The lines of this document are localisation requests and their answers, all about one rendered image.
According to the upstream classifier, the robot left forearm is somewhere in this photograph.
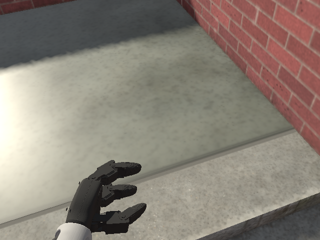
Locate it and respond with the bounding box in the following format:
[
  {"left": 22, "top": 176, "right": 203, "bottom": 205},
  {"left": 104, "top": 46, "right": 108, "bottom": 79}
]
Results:
[{"left": 52, "top": 222, "right": 92, "bottom": 240}]

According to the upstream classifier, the left robot hand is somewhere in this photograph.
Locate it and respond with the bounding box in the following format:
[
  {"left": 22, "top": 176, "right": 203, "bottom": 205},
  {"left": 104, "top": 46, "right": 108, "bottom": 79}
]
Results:
[{"left": 65, "top": 160, "right": 147, "bottom": 235}]

